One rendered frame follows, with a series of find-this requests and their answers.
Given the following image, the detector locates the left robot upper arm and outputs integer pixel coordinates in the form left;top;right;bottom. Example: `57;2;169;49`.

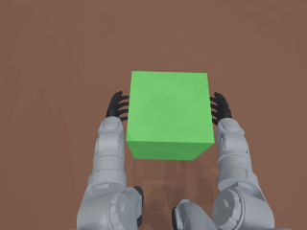
69;191;135;230

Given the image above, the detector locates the robot right forearm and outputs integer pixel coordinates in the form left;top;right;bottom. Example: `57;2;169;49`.
216;118;269;205

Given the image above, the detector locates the robot left hand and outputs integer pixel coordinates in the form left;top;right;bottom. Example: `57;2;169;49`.
106;91;130;122

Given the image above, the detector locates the right robot upper arm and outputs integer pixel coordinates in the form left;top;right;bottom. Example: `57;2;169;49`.
211;188;293;230

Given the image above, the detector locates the left robot thigh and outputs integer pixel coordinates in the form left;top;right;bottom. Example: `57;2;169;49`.
124;191;142;230

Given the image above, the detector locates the robot left forearm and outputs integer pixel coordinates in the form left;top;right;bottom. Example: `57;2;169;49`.
77;116;127;228

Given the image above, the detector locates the robot right hand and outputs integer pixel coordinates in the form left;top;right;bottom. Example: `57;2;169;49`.
209;92;232;126

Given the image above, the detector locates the robot left shin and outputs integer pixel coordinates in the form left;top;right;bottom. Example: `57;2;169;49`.
125;187;140;217

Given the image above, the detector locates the carton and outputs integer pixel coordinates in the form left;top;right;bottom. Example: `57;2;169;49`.
126;71;215;161

